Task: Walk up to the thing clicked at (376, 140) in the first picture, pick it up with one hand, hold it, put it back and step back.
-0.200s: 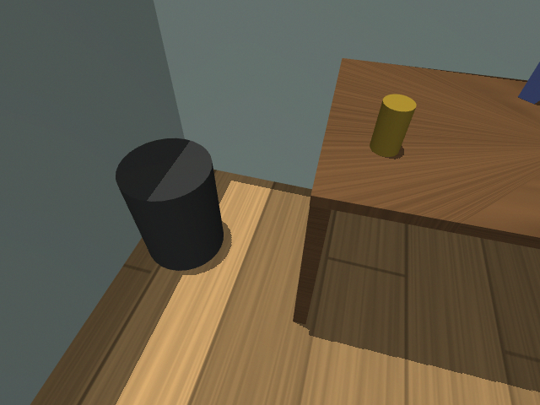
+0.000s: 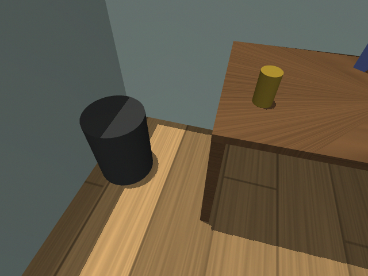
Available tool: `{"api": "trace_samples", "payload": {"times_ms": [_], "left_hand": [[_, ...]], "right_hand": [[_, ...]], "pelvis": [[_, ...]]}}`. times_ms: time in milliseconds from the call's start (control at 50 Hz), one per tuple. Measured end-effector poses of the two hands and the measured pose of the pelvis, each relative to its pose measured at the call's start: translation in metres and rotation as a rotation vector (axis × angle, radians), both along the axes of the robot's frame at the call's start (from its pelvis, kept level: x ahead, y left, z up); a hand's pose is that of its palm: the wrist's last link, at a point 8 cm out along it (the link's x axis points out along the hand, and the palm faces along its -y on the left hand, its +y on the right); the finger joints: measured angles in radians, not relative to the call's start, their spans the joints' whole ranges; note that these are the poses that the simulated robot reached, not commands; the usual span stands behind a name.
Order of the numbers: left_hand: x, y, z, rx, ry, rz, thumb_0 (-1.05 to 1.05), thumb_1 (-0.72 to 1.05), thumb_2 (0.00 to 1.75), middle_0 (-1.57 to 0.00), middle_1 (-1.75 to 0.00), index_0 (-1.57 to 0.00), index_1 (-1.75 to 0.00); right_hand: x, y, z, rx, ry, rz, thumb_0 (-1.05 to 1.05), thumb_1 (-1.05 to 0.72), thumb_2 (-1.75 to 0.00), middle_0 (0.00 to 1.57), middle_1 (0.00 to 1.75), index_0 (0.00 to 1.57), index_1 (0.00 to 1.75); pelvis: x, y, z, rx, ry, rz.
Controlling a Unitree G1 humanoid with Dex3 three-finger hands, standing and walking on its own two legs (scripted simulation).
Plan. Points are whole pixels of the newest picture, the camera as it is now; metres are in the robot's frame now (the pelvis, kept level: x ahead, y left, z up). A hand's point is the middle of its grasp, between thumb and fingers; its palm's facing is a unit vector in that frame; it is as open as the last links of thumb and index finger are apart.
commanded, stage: stand
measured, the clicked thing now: (266, 87) +0.72 -0.27 +0.01
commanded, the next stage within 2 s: walk up in 0.92 s
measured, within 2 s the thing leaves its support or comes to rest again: neither
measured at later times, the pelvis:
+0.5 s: pelvis +0.00 -0.01 +0.00, yaw +0 degrees
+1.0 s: pelvis +0.01 +0.00 +0.00, yaw -2 degrees
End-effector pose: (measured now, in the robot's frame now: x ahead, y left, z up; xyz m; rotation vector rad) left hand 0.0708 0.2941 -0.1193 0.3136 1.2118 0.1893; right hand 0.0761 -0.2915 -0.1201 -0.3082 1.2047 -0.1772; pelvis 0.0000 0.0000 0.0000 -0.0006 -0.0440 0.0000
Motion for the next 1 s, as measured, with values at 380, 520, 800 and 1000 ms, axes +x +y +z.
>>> {"api": "trace_samples", "payload": {"times_ms": [380, 520, 800, 1000], "left_hand": [[-0.002, -0.003, 0.0, 0.001, 0.017, 0.004, 0.01, 0.9, 0.9, -0.2, -0.3, -0.2, -0.3], [0.001, -0.005, 0.0, 0.0, 0.015, 0.003, 0.01, 0.9, 0.9, -0.2, -0.3, -0.2, -0.3], [0.008, -0.005, 0.001, 0.003, 0.006, 0.001, 0.01, 0.9, 0.9, -0.2, -0.3, -0.2, -0.3], [0.011, 0.0, 0.0, 0.009, 0.01, -0.021, 0.01, 0.9, 0.9, -0.21, -0.3, -0.2, -0.3]], "right_hand": [[-0.007, -0.005, -0.002, -0.001, 0.031, -0.006, 0.01, -0.9, -0.9, 0.2, 0.3, 0.2, 0.3], [-0.005, -0.007, -0.002, -0.002, 0.032, -0.004, 0.01, -0.9, -0.9, 0.2, 0.3, 0.2, 0.3], [0.002, -0.008, -0.001, -0.003, 0.023, -0.002, 0.01, -0.9, -0.9, 0.2, 0.3, 0.2, 0.3], [0.006, -0.013, 0.0, -0.013, -0.013, -0.035, 0.01, -0.9, -0.9, 0.2, 0.3, 0.2, 0.3]], "pelvis": [[0.003, -0.004, 0.0, 0.001, 0.005, 0.001], [0.005, -0.005, 0.001, 0.0, 0.008, 0.002], [0.009, -0.006, 0.001, -0.001, 0.008, 0.002], [0.007, -0.002, -0.003, -0.008, 0.013, -0.037]]}}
